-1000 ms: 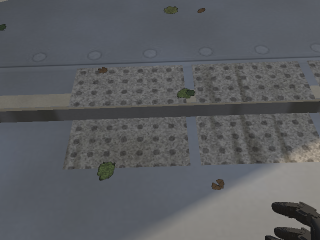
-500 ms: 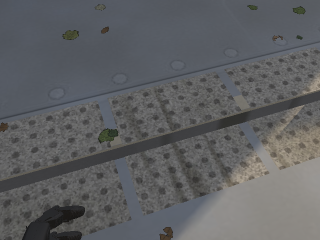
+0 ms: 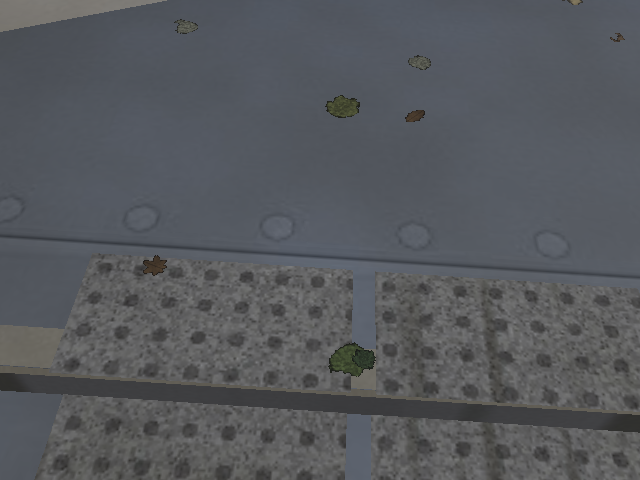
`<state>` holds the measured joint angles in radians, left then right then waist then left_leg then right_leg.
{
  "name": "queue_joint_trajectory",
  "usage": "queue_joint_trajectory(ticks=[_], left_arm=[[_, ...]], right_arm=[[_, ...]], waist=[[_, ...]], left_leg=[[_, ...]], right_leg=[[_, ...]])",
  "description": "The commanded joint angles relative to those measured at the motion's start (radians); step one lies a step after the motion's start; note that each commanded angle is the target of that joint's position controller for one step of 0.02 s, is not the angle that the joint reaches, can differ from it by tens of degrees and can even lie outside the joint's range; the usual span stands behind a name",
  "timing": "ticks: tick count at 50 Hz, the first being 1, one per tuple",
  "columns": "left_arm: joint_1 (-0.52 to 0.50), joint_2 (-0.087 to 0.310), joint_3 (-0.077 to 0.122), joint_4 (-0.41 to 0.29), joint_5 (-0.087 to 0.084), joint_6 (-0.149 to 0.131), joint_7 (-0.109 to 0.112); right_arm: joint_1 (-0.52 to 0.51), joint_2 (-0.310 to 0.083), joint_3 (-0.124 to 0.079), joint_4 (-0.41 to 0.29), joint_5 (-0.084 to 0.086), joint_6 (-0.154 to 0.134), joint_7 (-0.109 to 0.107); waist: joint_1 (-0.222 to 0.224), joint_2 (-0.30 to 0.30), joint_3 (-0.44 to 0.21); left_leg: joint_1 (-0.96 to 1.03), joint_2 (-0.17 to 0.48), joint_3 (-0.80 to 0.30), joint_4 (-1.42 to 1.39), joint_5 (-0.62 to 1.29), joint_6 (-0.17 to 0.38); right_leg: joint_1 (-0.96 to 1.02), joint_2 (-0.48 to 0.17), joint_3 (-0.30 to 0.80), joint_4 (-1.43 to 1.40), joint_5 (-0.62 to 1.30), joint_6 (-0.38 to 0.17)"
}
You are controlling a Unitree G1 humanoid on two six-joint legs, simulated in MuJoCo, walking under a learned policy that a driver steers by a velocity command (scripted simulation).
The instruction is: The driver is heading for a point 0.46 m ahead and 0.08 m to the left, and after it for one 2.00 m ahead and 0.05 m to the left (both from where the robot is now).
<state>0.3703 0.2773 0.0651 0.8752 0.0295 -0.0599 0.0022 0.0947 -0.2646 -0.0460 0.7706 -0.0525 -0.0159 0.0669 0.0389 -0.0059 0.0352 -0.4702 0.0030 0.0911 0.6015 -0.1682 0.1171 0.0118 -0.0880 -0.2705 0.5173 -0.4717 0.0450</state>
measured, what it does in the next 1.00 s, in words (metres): walks ahead: right foot, then left foot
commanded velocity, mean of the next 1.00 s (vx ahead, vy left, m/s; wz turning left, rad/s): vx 0.32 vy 0.00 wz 0.24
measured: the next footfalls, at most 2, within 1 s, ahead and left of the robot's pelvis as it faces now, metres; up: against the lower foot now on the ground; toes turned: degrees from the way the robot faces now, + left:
right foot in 0.50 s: +0.46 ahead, -0.04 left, +0.00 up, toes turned +18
left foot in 0.90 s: +0.39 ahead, +0.14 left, +0.00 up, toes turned +14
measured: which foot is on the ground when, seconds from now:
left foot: down 0.00-0.50, up 0.52-0.88, down 0.90-1.00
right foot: up 0.00-0.48, down 0.50-0.90, up 0.92-1.00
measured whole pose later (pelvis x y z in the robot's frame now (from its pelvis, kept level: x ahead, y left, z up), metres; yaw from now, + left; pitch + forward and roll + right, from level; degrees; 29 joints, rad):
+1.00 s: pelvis +0.36 +0.04 +0.02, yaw +11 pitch -1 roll +0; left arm 0.26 0.26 0.07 0.84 0.01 0.06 0.02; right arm 0.21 -0.21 -0.01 0.78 -0.03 0.03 -0.05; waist 0.03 -0.03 0.05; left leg -0.24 -0.02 0.07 0.51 -0.26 0.06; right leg -0.48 0.06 0.02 1.13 -0.51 0.01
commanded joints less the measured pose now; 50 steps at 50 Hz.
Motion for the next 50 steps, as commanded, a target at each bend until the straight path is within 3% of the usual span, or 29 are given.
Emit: queue_joint_trajectory(ticks=[1,2,3,4,6,9,14,18,20,22,24,25,26,27,28,29,30,33,36,39,42,43,44,45,46,47,48,49,50], left_arm=[[0.007,0.049,0.001,-0.155,0.002,-0.01,-0.013],[-0.105,0.12,0.012,-0.154,0.01,-0.011,-0.013],[-0.129,0.11,0.007,-0.158,-0.006,-0.021,-0.017],[-0.125,0.101,0.003,-0.145,-0.007,-0.027,-0.015],[-0.092,0.098,0.001,-0.13,0.02,-0.004,-0.013],[-0.101,0.079,-0.004,-0.13,0.022,0.027,-0.02],[-0.296,0.069,-0.013,-0.185,0.016,0.028,-0.025],[-0.388,0.053,-0.028,-0.215,0.002,0.014,-0.025],[-0.41,0.07,-0.029,-0.23,0.0,0.008,-0.021],[-0.334,0.091,-0.023,-0.215,0.001,-0.002,-0.013],[-0.097,0.137,-0.003,-0.147,0.015,-0.024,0.01],[0.05,0.204,0.013,-0.129,0.035,-0.039,0.026],[0.048,0.29,0.027,-0.139,0.039,-0.027,0.025],[0.007,0.251,0.033,-0.144,0.003,-0.007,0.017],[-0.075,0.142,0.005,-0.156,-0.01,-0.005,0.013],[-0.131,0.064,-0.02,-0.155,-0.014,-0.007,0.008],[-0.145,0.032,-0.034,-0.142,-0.013,-0.011,0.009],[-0.15,0.056,-0.037,-0.091,-0.009,-0.023,0.008],[-0.161,0.084,-0.031,-0.074,-0.004,-0.018,-0.001],[-0.121,0.126,-0.009,-0.065,-0.006,0.012,-0.004],[-0.141,0.141,0.01,-0.075,-0.013,0.059,0.0],[-0.146,0.135,0.015,-0.078,-0.019,0.073,0.004],[-0.134,0.115,0.015,-0.081,-0.019,0.08,0.006],[-0.116,0.037,0.003,-0.1,-0.021,0.081,0.002],[-0.082,0.02,0.004,-0.115,-0.032,0.089,0.016],[-0.056,0.08,0.024,-0.096,-0.005,0.103,0.023],[-0.056,0.079,0.033,-0.08,0.001,0.114,0.024],[-0.044,0.069,0.036,-0.073,0.005,0.126,0.023],[-0.065,0.116,0.058,-0.083,-0.076,0.131,0.053]], right_arm=[[0.336,-0.332,-0.099,0.023,0.021,-0.016,-0.036],[0.339,-0.298,-0.093,0.023,0.041,-0.007,-0.039],[0.295,-0.254,-0.082,0.028,0.044,-0.005,-0.046],[0.248,-0.198,-0.067,0.022,0.044,-0.006,-0.05],[0.184,-0.147,-0.049,0.012,0.054,-0.014,-0.054],[0.211,-0.168,-0.053,0.021,0.056,-0.037,-0.051],[0.293,-0.178,-0.057,0.044,0.053,-0.038,-0.057],[0.346,-0.182,-0.059,0.058,0.04,-0.035,-0.066],[0.347,-0.183,-0.06,0.053,0.035,-0.034,-0.072],[0.289,-0.195,-0.063,0.036,0.033,-0.033,-0.079],[0.22,-0.209,-0.066,0.022,0.051,-0.039,-0.075],[0.218,-0.143,-0.048,-0.011,0.07,-0.051,-0.072],[0.379,-0.024,-0.024,-0.027,0.086,-0.045,-0.084],[0.436,-0.111,-0.036,0.015,0.046,-0.022,-0.097],[0.392,-0.117,-0.041,0.035,0.026,-0.009,-0.094],[0.334,-0.104,-0.037,0.031,0.016,-0.005,-0.083],[0.305,-0.086,-0.032,0.027,0.018,0.001,-0.073],[0.317,-0.055,-0.016,0.036,0.018,0.028,-0.054],[0.251,-0.026,0.01,0.033,0.019,0.035,-0.065],[0.196,-0.041,0.016,0.017,0.036,0.043,-0.084],[0.19,-0.045,0.017,0.009,0.036,0.042,-0.103],[0.219,-0.038,0.016,0.016,0.033,0.036,-0.108],[0.226,-0.068,0.009,0.009,0.024,0.028,-0.116],[0.234,-0.133,-0.003,-0.004,0.008,0.02,-0.126],[0.19,-0.201,-0.025,-0.026,0.021,0.032,-0.123],[0.158,-0.144,-0.014,-0.049,0.022,0.033,-0.121],[0.098,-0.087,0.0,-0.056,0.024,0.031,-0.124],[0.051,-0.062,0.007,-0.065,0.019,0.031,-0.127],[-0.027,-0.077,0.0,-0.102,0.024,0.016,-0.125]], waist=[[-0.112,0.33,-0.289],[-0.156,0.144,-0.245],[-0.126,0.09,-0.128],[-0.089,0.028,-0.07],[-0.032,0.044,-0.055],[-0.02,0.047,-0.056],[-0.079,0.065,0.01],[-0.116,0.092,-0.005],[-0.116,0.083,0.001],[-0.061,0.087,-0.003],[0.059,0.037,-0.102],[0.101,-0.028,-0.223],[-0.004,-0.251,-0.33],[-0.025,-0.15,-0.357],[-0.047,-0.066,-0.217],[-0.049,-0.042,-0.128],[-0.049,-0.078,-0.089],[-0.096,-0.125,-0.106],[-0.089,-0.137,-0.127],[-0.053,-0.172,-0.15],[-0.062,-0.148,-0.103],[-0.078,-0.12,-0.076],[-0.079,-0.057,-0.045],[-0.063,0.142,-0.036],[-0.059,0.318,-0.071],[-0.041,0.177,-0.053],[-0.006,0.09,-0.005],[0.019,0.067,0.025],[0.007,0.135,0.012]], left_leg=[[0.737,0.336,-0.779,-0.293,-0.173,0.25],[0.734,0.319,-0.761,-0.333,-0.131,0.231],[0.625,0.3,-0.617,-0.321,-0.025,0.211],[0.515,0.25,-0.52,-0.329,0.096,0.172],[0.397,0.177,-0.402,-0.352,0.261,0.137],[0.356,0.139,-0.353,-0.377,0.342,0.149],[0.383,0.108,-0.363,-0.405,0.273,0.123],[0.447,0.114,-0.377,-0.333,0.389,0.113],[0.455,0.126,-0.407,-0.295,0.441,0.1],[0.424,0.124,-0.432,-0.218,0.564,0.059],[0.364,0.023,-0.381,0.074,0.758,-0.008],[0.194,-0.049,-0.342,0.339,0.438,-0.048],[-0.023,-0.197,-0.235,0.601,-0.472,-0.071],[-0.034,-0.138,-0.235,0.724,-0.425,-0.07],[-0.04,-0.108,-0.232,0.748,-0.357,-0.08],[-0.038,-0.081,-0.224,0.693,-0.301,-0.09],[-0.015,-0.065,-0.231,0.633,-0.274,-0.104],[0.132,-0.065,-0.16,0.475,-0.229,-0.14],[0.188,-0.047,-0.095,0.215,-0.197,-0.162],[0.218,-0.053,-0.074,0.126,-0.162,-0.158],[0.275,-0.054,-0.054,-0.003,-0.131,-0.135],[0.345,-0.053,-0.057,-0.1,-0.064,-0.127],[0.392,0.01,-0.131,-0.191,-0.052,-0.117],[0.435,0.225,-0.333,-0.3,0.059,-0.072],[0.306,0.415,-0.478,-0.356,0.2,0.097],[0.218,0.425,-0.485,-0.355,0.22,0.179],[0.167,0.366,-0.392,-0.351,0.189,0.179],[0.147,0.307,-0.29,-0.341,0.19,0.142],[0.236,0.296,-0.299,-0.321,0.166,0.119]], right_leg=[[-0.655,0.108,0.11,0.765,-0.096,-0.016],[-0.757,0.067,0.285,0.813,-0.055,-0.033],[-0.769,0.02,0.29,0.778,0.054,-0.045],[-0.711,-0.014,0.293,0.687,0.124,-0.051],[-0.593,-0.033,0.298,0.601,0.163,-0.034],[-0.58,-0.016,0.277,0.537,0.193,-0.007],[-0.673,0.001,0.27,0.318,0.36,0.022],[-0.641,0.045,0.26,0.2,0.411,0.015],[-0.602,0.059,0.272,0.152,0.395,0.0],[-0.46,0.088,0.285,0.079,0.353,-0.031],[-0.15,0.121,0.257,-0.083,0.45,-0.072],[0.117,-0.087,0.428,-0.091,0.592,-0.115],[0.288,-0.419,0.776,-0.072,1.1,-0.228],[0.186,-0.405,0.897,-0.087,1.012,-0.305],[0.043,-0.337,0.762,-0.119,0.928,-0.3],[-0.059,-0.256,0.622,-0.147,0.912,-0.27],[-0.117,-0.2,0.528,-0.177,0.941,-0.246],[-0.221,-0.12,0.39,-0.179,1.157,-0.245],[-0.201,-0.084,0.371,-0.155,1.207,-0.233],[-0.187,-0.096,0.439,-0.138,1.046,-0.231],[-0.279,-0.091,0.521,-0.116,0.697,-0.215],[-0.35,-0.074,0.54,-0.098,0.573,-0.193],[-0.426,-0.039,0.551,-0.053,0.403,-0.152],[-0.527,0.058,0.461,0.135,0.116,-0.1],[-0.515,0.2,0.255,0.435,-0.163,-0.068],[-0.497,0.141,0.291,0.679,-0.184,-0.055],[-0.506,0.126,0.307,0.785,-0.126,-0.051],[-0.512,0.117,0.3,0.823,-0.073,-0.04],[-0.618,0.104,0.347,0.912,-0.07,0.017]])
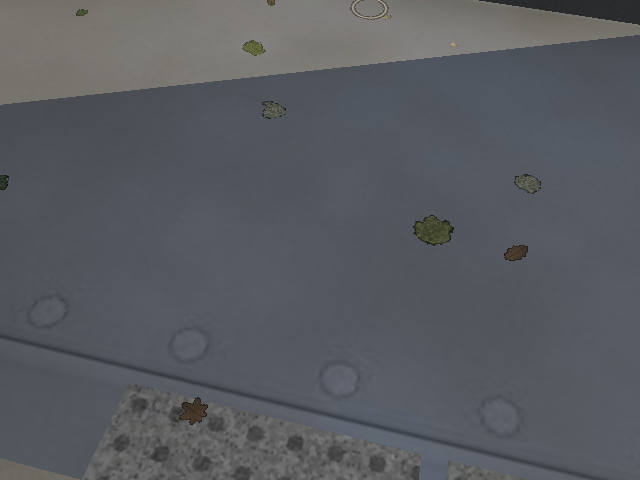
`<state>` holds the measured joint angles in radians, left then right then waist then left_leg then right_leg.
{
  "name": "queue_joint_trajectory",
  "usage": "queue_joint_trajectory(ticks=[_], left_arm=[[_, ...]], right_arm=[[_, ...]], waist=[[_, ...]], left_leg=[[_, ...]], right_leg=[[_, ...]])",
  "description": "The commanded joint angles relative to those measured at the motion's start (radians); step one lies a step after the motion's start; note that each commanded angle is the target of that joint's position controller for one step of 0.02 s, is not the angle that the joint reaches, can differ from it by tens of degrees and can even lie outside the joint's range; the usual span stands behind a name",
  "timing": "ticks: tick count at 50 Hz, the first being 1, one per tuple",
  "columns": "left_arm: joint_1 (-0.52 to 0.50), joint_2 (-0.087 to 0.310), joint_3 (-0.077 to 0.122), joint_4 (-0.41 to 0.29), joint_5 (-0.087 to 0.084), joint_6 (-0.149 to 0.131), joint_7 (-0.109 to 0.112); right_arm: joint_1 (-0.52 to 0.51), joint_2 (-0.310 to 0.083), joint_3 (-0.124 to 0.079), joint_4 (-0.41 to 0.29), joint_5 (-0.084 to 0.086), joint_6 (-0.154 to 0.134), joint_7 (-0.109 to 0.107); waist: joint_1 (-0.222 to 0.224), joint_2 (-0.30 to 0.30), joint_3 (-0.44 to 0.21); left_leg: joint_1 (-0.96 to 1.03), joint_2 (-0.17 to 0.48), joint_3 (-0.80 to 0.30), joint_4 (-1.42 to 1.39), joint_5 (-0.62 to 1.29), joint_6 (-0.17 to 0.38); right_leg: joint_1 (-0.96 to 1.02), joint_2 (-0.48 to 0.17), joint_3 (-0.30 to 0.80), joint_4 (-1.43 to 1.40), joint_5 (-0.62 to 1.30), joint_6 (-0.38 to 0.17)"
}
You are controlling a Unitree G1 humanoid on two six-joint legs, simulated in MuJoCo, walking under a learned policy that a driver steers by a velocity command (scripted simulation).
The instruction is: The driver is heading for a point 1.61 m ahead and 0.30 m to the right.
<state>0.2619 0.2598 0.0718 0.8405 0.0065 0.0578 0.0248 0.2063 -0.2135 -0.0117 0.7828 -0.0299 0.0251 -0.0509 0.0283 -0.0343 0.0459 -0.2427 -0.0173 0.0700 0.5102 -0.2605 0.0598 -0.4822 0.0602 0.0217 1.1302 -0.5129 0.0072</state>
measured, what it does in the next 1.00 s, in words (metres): walks ahead, turning right: right foot, then left foot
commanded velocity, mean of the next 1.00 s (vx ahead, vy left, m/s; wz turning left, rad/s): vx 0.15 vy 0.00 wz -0.42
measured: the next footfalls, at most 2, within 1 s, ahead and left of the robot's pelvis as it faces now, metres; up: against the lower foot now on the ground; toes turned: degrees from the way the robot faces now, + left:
right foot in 0.34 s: -0.01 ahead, -0.15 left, +0.00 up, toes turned -16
left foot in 0.86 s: +0.11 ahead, +0.00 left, +0.00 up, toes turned -22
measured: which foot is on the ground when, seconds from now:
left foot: down 0.00-0.36, up 0.38-0.84, down 0.86-1.00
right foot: up 0.00-0.32, down 0.34-0.86, up 0.88-1.00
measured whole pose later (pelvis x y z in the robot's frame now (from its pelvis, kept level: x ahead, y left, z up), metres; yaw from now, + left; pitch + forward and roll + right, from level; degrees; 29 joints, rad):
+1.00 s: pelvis +0.08 -0.08 +0.00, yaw -25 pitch +2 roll +0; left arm 0.31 0.21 0.06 0.72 0.05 -0.01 -0.01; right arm 0.43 -0.19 -0.04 0.81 -0.04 -0.05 0.00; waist -0.02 -0.06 -0.02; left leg -0.16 -0.04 0.06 0.44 -0.32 0.07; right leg -0.62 0.09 0.05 1.52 -0.42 -0.09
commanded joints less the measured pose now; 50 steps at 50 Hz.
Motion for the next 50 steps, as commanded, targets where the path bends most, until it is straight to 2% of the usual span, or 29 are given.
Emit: queue_joint_trajectory(ticks=[1,3,5,8,11,14,16,17,18,19,20,21,23,24,26,27,28,29,32,34,38,40,42,43,44,45,46,47,50], left_arm=[[0.041,0.14,0.054,-0.052,-0.057,0.014,0.042],[-0.011,0.11,0.05,-0.088,-0.04,0.005,0.043],[-0.088,0.068,0.032,-0.131,-0.035,-0.003,0.03],[-0.095,0.034,0.008,-0.163,-0.03,-0.001,0.004],[-0.109,0.053,0.002,-0.192,-0.031,0.01,-0.012],[-0.113,0.078,0.011,-0.217,-0.028,0.02,-0.027],[-0.069,0.084,0.021,-0.207,-0.029,0.019,-0.032],[-0.035,0.113,0.035,-0.196,-0.024,0.016,-0.025],[0.012,0.209,0.064,-0.198,-0.023,0.01,-0.011],[0.028,0.312,0.078,-0.23,0.019,-0.01,-0.013],[0.002,0.259,0.062,-0.246,0.032,-0.037,-0.026],[-0.066,0.233,0.048,-0.246,0.028,-0.05,-0.025],[-0.155,0.164,0.031,-0.256,-0.008,-0.053,-0.013],[-0.16,0.155,0.024,-0.262,-0.01,-0.049,-0.006],[-0.137,0.154,0.023,-0.272,-0.001,-0.046,0.004],[-0.116,0.153,0.024,-0.273,-0.004,-0.045,0.009],[-0.013,0.168,0.033,-0.216,0.02,-0.034,-0.002],[0.0,0.159,0.035,-0.216,0.023,-0.033,-0.008],[0.021,0.131,0.028,-0.227,0.034,-0.034,-0.019],[0.056,0.132,0.029,-0.218,0.04,-0.043,-0.017],[0.089,0.121,0.026,-0.197,0.038,-0.063,-0.012],[0.067,0.115,0.026,-0.198,0.026,-0.063,-0.012],[0.019,0.096,0.023,-0.199,0.007,-0.063,-0.012],[-0.01,0.039,0.01,-0.214,0.004,-0.078,-0.016],[-0.009,-0.056,-0.015,-0.244,0.002,-0.095,-0.02],[0.036,0.037,0.011,-0.234,0.028,-0.09,-0.019],[0.012,0.046,0.017,-0.219,0.042,-0.088,-0.02],[-0.019,0.025,0.01,-0.211,0.049,-0.09,-0.026],[-0.076,-0.063,-0.024,-0.232,0.041,-0.085,-0.043]], right_arm=[[-0.125,-0.113,-0.03,-0.112,0.009,-0.026,-0.013],[-0.052,-0.111,-0.032,-0.091,0.017,-0.022,-0.032],[0.012,-0.143,-0.048,-0.069,0.016,-0.015,-0.046],[-0.005,-0.178,-0.069,-0.085,0.009,-0.005,-0.046],[-0.037,-0.21,-0.084,-0.106,0.013,-0.001,-0.026],[-0.049,-0.231,-0.096,-0.108,0.034,-0.006,-0.007],[-0.061,-0.224,-0.099,-0.098,0.053,-0.007,0.001],[-0.01,-0.195,-0.093,-0.074,0.053,-0.008,0.009],[0.003,-0.148,-0.081,-0.08,0.025,-0.01,0.016],[-0.08,-0.116,-0.065,-0.16,0.006,-0.014,0.011],[-0.13,-0.173,-0.086,-0.152,0.028,-0.012,0.007],[-0.121,-0.176,-0.092,-0.146,0.048,-0.007,0.008],[-0.106,-0.191,-0.1,-0.121,0.02,-0.002,-0.008],[-0.095,-0.185,-0.102,-0.12,0.012,-0.005,-0.008],[-0.066,-0.158,-0.096,-0.12,0.018,-0.011,0.0],[-0.043,-0.145,-0.091,-0.116,0.021,-0.013,0.006],[0.011,-0.109,-0.071,-0.102,-0.032,0.014,0.037],[0.016,-0.097,-0.068,-0.102,-0.03,0.026,0.05],[-0.054,-0.121,-0.068,-0.131,-0.022,0.029,0.069],[-0.089,-0.105,-0.059,-0.147,-0.024,0.012,0.072],[-0.064,-0.076,-0.048,-0.144,-0.015,-0.018,0.065],[0.019,-0.073,-0.051,-0.128,-0.002,-0.031,0.053],[0.187,-0.048,-0.054,-0.07,-0.007,-0.049,0.033],[0.268,-0.096,-0.065,-0.052,-0.018,-0.069,0.024],[0.333,-0.216,-0.085,-0.062,-0.019,-0.079,0.019],[0.356,-0.245,-0.101,-0.025,-0.011,-0.069,0.028],[0.294,-0.179,-0.087,-0.032,-0.009,-0.067,0.033],[0.264,-0.136,-0.075,-0.021,-0.004,-0.073,0.039],[0.309,-0.046,-0.038,0.046,-0.011,-0.102,0.053]], waist=[[0.007,0.151,-0.01],[-0.024,0.127,-0.027],[-0.059,0.139,-0.053],[-0.063,0.171,-0.108],[-0.061,0.193,-0.112],[-0.05,0.195,-0.113],[-0.016,0.176,-0.121],[-0.011,0.109,-0.128],[-0.007,-0.109,-0.132],[0.016,-0.313,-0.166],[0.058,-0.136,-0.212],[0.01,-0.114,-0.142],[-0.033,-0.041,-0.078],[-0.045,-0.058,-0.089],[-0.047,-0.076,-0.132],[-0.044,-0.077,-0.162],[-0.036,-0.061,-0.145],[-0.032,-0.094,-0.136],[0.0,-0.118,-0.064],[0.017,-0.125,-0.037],[0.021,-0.103,-0.013],[-0.018,-0.088,0.001],[-0.114,-0.017,0.019],[-0.149,0.108,-0.002],[-0.152,0.326,-0.081],[-0.127,0.254,-0.024],[-0.097,0.127,0.067],[-0.084,0.082,0.101],[-0.06,0.122,0.051]], left_leg=[[0.042,0.303,-0.235,-0.216,0.271,0.168],[0.127,0.28,-0.178,-0.199,0.301,0.171],[0.239,0.297,-0.166,-0.186,0.348,0.178],[0.22,0.318,-0.109,-0.162,0.427,0.188],[0.112,0.34,-0.056,-0.146,0.488,0.183],[0.101,0.375,-0.053,-0.112,0.444,0.156],[0.071,0.352,-0.004,-0.027,0.375,0.09],[0.015,0.305,0.051,0.084,0.277,0.03],[-0.226,0.211,0.132,0.367,-0.038,-0.068],[-0.454,0.047,0.06,0.665,-0.43,-0.152],[-0.462,0.049,-0.1,0.852,-0.431,-0.159],[-0.488,0.054,-0.124,0.893,-0.338,-0.147],[-0.517,0.076,-0.132,0.806,-0.186,-0.148],[-0.469,0.062,-0.122,0.809,-0.131,-0.153],[-0.435,0.037,-0.117,0.802,-0.076,-0.165],[-0.419,0.029,-0.107,0.781,-0.063,-0.171],[-0.398,0.038,-0.067,0.758,-0.054,-0.138],[-0.405,0.03,-0.046,0.755,-0.063,-0.127],[-0.446,0.039,-0.044,0.637,-0.091,-0.112],[-0.427,0.043,-0.047,0.528,-0.119,-0.103],[-0.241,0.023,-0.026,0.295,-0.203,-0.048],[-0.068,0.013,-0.02,0.153,-0.161,-0.002],[0.191,-0.021,0.024,-0.115,0.0,0.009],[0.347,0.092,-0.141,-0.214,-0.05,0.018],[0.474,0.37,-0.564,-0.346,-0.186,0.076],[0.362,0.454,-0.77,-0.379,-0.289,0.179],[0.327,0.419,-0.709,-0.364,-0.402,0.21],[0.301,0.37,-0.587,-0.346,-0.395,0.213],[0.272,0.268,-0.368,-0.291,-0.185,0.169]], right_leg=[[-0.152,-0.047,0.065,0.325,0.007,0.078],[-0.19,-0.044,0.04,0.218,0.083,0.12],[-0.225,-0.064,0.03,0.045,0.109,0.15],[-0.096,-0.091,-0.034,-0.108,0.064,0.154],[0.045,-0.096,-0.088,-0.223,0.073,0.109],[0.108,-0.098,-0.106,-0.366,0.103,0.05],[0.222,-0.063,-0.141,-0.587,0.248,-0.009],[0.321,-0.036,-0.111,-0.696,0.347,-0.043],[0.505,-0.179,0.122,-0.736,0.712,-0.111],[0.48,-0.472,0.514,-0.765,0.947,-0.361],[0.439,-0.477,0.501,-0.792,0.843,-0.424],[0.381,-0.416,0.394,-0.789,0.757,-0.366],[0.344,-0.311,0.293,-0.76,0.657,-0.251],[0.315,-0.283,0.273,-0.758,0.681,-0.242],[0.334,-0.264,0.264,-0.746,0.745,-0.255],[0.349,-0.254,0.264,-0.754,0.673,-0.259],[0.347,-0.211,0.244,-0.767,0.596,-0.239],[0.349,-0.201,0.261,-0.785,0.466,-0.241],[0.34,-0.213,0.361,-0.884,0.034,-0.261],[0.351,-0.231,0.39,-0.905,-0.025,-0.265],[0.296,-0.236,0.371,-0.893,0.051,-0.265],[0.203,-0.241,0.383,-0.884,0.098,-0.258],[0.078,-0.176,0.336,-0.751,0.2,-0.214],[-0.034,-0.085,0.236,-0.529,0.281,-0.166],[-0.215,0.071,0.061,-0.209,0.033,-0.099],[-0.33,0.073,0.071,0.004,-0.04,-0.084],[-0.426,0.026,0.096,0.211,0.031,-0.085],[-0.503,0.013,0.087,0.377,0.076,-0.089],[-0.679,-0.008,0.031,0.757,0.074,-0.119]])
Over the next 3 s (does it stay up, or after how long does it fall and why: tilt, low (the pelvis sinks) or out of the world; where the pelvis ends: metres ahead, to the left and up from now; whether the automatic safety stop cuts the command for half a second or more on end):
stays up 1.15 -0.19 0.11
